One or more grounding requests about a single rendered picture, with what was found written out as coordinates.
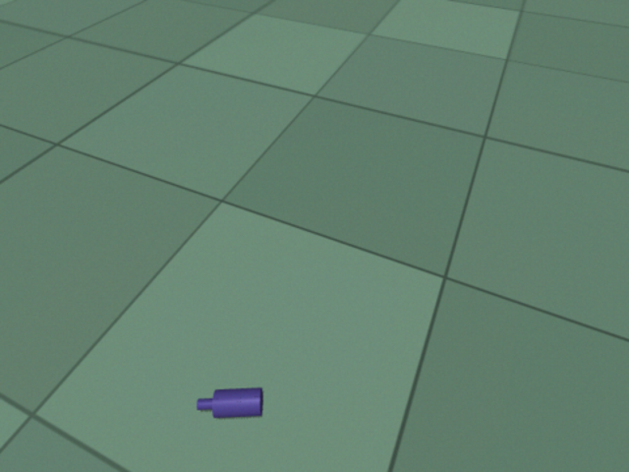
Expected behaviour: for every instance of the bottle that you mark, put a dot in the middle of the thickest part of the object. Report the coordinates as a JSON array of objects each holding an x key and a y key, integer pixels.
[{"x": 236, "y": 402}]

